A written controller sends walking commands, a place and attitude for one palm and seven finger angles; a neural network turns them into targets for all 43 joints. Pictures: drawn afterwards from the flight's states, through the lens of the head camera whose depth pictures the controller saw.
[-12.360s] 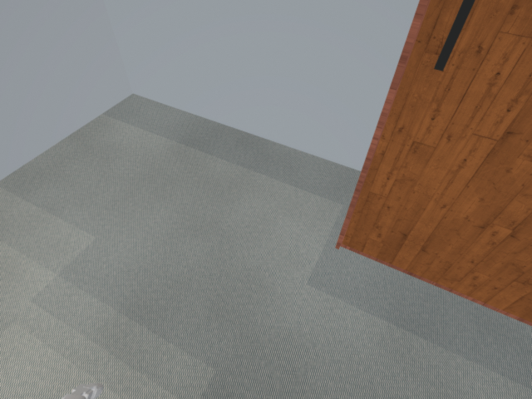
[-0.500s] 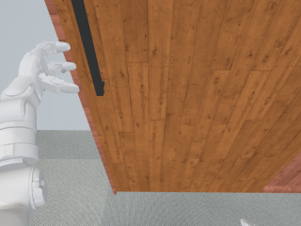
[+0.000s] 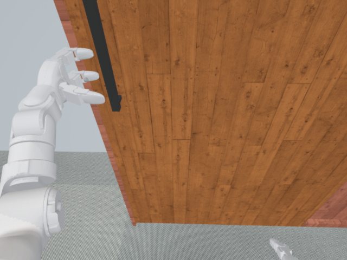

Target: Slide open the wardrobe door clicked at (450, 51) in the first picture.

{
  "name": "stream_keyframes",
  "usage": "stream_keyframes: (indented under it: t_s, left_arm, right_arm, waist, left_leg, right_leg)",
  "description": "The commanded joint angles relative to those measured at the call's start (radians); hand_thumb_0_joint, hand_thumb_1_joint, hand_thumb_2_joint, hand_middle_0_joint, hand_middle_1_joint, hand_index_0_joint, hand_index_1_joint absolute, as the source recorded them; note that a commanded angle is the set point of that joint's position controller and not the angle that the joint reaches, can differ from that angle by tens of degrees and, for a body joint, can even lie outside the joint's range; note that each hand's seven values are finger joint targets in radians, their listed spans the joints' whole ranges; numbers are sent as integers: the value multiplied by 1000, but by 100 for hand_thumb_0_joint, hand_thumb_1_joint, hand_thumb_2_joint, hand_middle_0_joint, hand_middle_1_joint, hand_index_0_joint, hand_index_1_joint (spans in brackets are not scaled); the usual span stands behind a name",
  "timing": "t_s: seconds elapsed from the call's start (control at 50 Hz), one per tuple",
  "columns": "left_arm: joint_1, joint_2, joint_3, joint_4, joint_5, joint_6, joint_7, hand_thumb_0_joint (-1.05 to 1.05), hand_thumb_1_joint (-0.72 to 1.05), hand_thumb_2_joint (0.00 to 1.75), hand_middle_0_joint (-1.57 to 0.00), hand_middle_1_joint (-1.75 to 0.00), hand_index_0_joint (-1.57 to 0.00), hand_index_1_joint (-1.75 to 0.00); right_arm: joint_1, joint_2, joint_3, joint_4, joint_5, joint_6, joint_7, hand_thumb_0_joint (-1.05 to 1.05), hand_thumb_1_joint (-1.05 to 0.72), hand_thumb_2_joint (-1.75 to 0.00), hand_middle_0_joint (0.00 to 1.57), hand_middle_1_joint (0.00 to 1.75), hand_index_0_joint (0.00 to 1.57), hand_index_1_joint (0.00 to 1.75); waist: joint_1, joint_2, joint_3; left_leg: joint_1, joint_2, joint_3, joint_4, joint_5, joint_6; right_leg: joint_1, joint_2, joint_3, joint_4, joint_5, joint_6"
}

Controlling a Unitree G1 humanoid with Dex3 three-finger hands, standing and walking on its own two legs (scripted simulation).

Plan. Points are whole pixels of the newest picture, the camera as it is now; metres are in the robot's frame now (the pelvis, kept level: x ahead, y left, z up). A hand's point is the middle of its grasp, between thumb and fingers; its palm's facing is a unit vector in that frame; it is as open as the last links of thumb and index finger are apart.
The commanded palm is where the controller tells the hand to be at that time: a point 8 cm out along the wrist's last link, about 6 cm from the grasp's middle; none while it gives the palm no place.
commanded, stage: feel for the door with the fingertips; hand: left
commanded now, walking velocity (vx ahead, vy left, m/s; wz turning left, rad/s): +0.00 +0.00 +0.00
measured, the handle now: (107, 59) +0.48 +0.18 +0.26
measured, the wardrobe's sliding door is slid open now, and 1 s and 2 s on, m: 0.00 0.00 0.00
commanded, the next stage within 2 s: slide the fingers in behind the handle in 0.36 s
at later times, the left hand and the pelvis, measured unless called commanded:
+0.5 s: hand (90, 77) +0.44 +0.21 +0.24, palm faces +0.08 -1.00 -0.01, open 13.8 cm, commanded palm +0.41 +0.27 +0.24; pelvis +0.00 +0.00 +0.00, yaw -1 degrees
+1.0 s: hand (91, 82) +0.42 +0.20 +0.24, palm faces +0.07 -1.00 -0.01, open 13.9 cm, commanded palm +0.39 +0.25 +0.24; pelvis +0.00 +0.01 +0.00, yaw -1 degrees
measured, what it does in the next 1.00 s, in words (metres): stands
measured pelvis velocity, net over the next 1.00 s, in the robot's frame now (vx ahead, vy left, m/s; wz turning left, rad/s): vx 0.00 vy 0.01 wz -0.01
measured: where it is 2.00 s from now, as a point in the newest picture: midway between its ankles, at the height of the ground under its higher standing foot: outside the picture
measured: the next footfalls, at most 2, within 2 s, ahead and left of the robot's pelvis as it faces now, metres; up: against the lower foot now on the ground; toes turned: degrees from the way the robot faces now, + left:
none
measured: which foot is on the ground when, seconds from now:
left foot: down 0.00-1.00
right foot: down 0.00-1.00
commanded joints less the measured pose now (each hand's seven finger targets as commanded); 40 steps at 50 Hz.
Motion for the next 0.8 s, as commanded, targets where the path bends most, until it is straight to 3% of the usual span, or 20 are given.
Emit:
stream_keyframes:
  t_s: [0.0, 0.04, 0.08, 0.12, 0.16, 0.24, 0.26, 0.4, 0.44, 0.48, 0.5, 0.54, 0.6, 0.62, 0.68, 0.72, 0.74, 0.78]
  left_arm:
    - [-504, 221, 38, -173, -22, -74, -19, 0, -50, 30, -30, -120, -30, -120]
    - [-515, 256, 58, -170, -16, -77, -16, 0, -50, 30, -30, -120, -30, -120]
    - [-524, 237, 49, -125, -14, -72, -11, 0, -50, 30, -30, -120, -30, -120]
    - [-550, 293, 82, -128, -7, -90, -3, 0, -50, 30, -30, -120, -30, -120]
    - [-604, 283, 65, -118, 3, -109, -4, 0, -50, 30, -30, -120, -30, -120]
    - [-612, 268, 47, -136, 8, -140, -5, 0, -50, 30, -30, -120, -30, -120]
    - [-632, 250, 36, -144, 5, -144, -6, 0, -50, 30, -30, -120, -30, -120]
    - [-616, 250, 47, -134, -2, -138, -7, 0, -50, 30, -30, -120, -30, -120]
    - [-607, 297, 82, -106, -1, -137, -6, 0, -50, 30, -30, -120, -30, -120]
    - [-599, 303, 86, -84, 2, -136, -10, 0, -50, 30, -30, -120, -30, -120]
    - [-601, 273, 57, -75, 5, -135, -12, 0, -50, 30, -30, -120, -30, -120]
    - [-613, 283, 63, -107, 9, -144, -5, 0, -50, 30, -30, -120, -30, -120]
    - [-582, 274, 64, -91, 3, -138, -7, 0, -50, 30, -30, -120, -30, -120]
    - [-559, 284, 73, -105, 1, -144, -6, 0, -50, 30, -30, -120, -30, -120]
    - [-546, 232, 38, -138, -3, -134, -8, 0, -50, 30, -30, -120, -30, -120]
    - [-511, 266, 74, -159, -8, -126, -3, 0, -50, 30, -30, -120, -30, -120]
    - [-516, 245, 53, -195, -5, -121, -4, 0, -50, 30, -30, -120, -30, -120]
    - [-474, 212, 50, -224, -14, -106, 3, 0, -50, 30, -30, -120, -30, -120]
  right_arm:
    - [-61, -137, -58, -127, 1, -46, -6, 0, -90, -90, 20, 30, 20, 30]
    - [-52, -145, -61, -125, -1, -47, -5, 0, -90, -90, 20, 30, 20, 30]
    - [-42, -142, -61, -119, 1, -46, -5, 0, -90, -90, 20, 30, 20, 30]
    - [-24, -153, -66, -117, -5, -47, -5, 0, -90, -90, 20, 30, 20, 30]
    - [-13, -147, -66, -111, -7, -48, -3, 0, -90, -90, 20, 30, 20, 30]
    - [4, -148, -74, -114, -6, -53, 2, 0, -90, -90, 20, 30, 20, 30]
    - [9, -147, -75, -111, -7, -57, 2, 0, -90, -90, 20, 30, 20, 30]
    - [16, -149, -76, -103, -6, -66, 3, 0, -90, -90, 20, 30, 20, 30]
    - [20, -156, -76, -96, -8, -67, 3, 0, -90, -90, 20, 30, 20, 30]
    - [22, -153, -74, -100, -7, -63, 1, 0, -90, -90, 20, 30, 20, 30]
    - [19, -149, -71, -104, -5, -62, 2, 0, -90, -90, 20, 30, 20, 30]
    - [16, -151, -73, -109, -7, -64, 4, 0, -90, -90, 20, 30, 20, 30]
    - [11, -149, -71, -118, -5, -60, 5, 0, -90, -90, 20, 30, 20, 30]
    - [12, -153, -72, -124, -7, -61, 4, 0, -90, -90, 20, 30, 20, 30]
    - [-8, -143, -68, -134, -2, -60, 6, 0, -90, -90, 20, 30, 20, 30]
    - [-8, -150, -69, -136, -5, -58, 6, 0, -90, -90, 20, 30, 20, 30]
    - [-23, -144, -68, -145, -1, -57, 8, 0, -90, -90, 20, 30, 20, 30]
    - [-36, -137, -68, -149, 0, -59, 9, 0, -90, -90, 20, 30, 20, 30]
  waist:
    - [-20, -21, -220]
    - [-19, -28, -231]
    - [-24, -43, -195]
    - [-21, -40, -223]
    - [-36, -36, -230]
    - [-33, 35, -282]
    - [-43, 27, -278]
    - [-36, 14, -265]
    - [-33, -18, -254]
    - [-34, -9, -242]
    - [-38, -8, -230]
    - [-35, 29, -262]
    - [-31, -10, -240]
    - [-24, 8, -252]
    - [-26, 3, -247]
    - [-12, 8, -262]
    - [-11, 24, -269]
    - [-7, 0, -268]
  left_leg:
    - [287, -34, 15, -9, 190, 64]
    - [281, -33, 13, -10, 200, 67]
    - [259, -33, 14, -11, 170, 67]
    - [264, -33, 14, -7, 180, 69]
    - [261, -33, 14, -5, 189, 69]
    - [306, -28, 13, -2, 225, 64]
    - [316, -28, 13, 2, 235, 66]
    - [303, -30, 11, -3, 222, 67]
    - [278, -29, 11, -4, 208, 70]
    - [272, -28, 12, -8, 196, 68]
    - [270, -28, 12, -10, 188, 67]
    - [294, -26, 11, -6, 202, 66]
    - [276, -24, 10, -13, 176, 65]
    - [288, -24, 12, -11, 189, 67]
    - [299, -23, 10, -14, 191, 66]
    - [304, -23, 13, -11, 208, 67]
    - [306, -23, 11, -14, 209, 65]
    - [320, -21, 12, -14, 219, 65]
  right_leg:
    - [-158, 3, 12, -87, 394, 20]
    - [-146, 0, 15, -85, 412, 22]
    - [-170, 4, 13, -91, 376, 23]
    - [-151, 2, 16, -88, 379, 22]
    - [-158, 2, 18, -85, 398, 24]
    - [-153, 12, 13, -80, 403, 14]
    - [-163, 15, 10, -79, 413, 14]
    - [-166, 21, 5, -83, 397, 12]
    - [-158, 16, 9, -86, 399, 17]
    - [-167, 16, 9, -87, 377, 15]
    - [-175, 17, 7, -88, 363, 15]
    - [-170, 16, 9, -87, 367, 12]
    - [-174, 19, 5, -90, 339, 13]
    - [-157, 16, 6, -89, 345, 11]
    - [-172, 20, 4, -88, 347, 12]
    - [-145, 19, 2, -85, 362, 10]
    - [-147, 17, 3, -84, 363, 10]
    - [-152, 23, -1, -83, 369, 11]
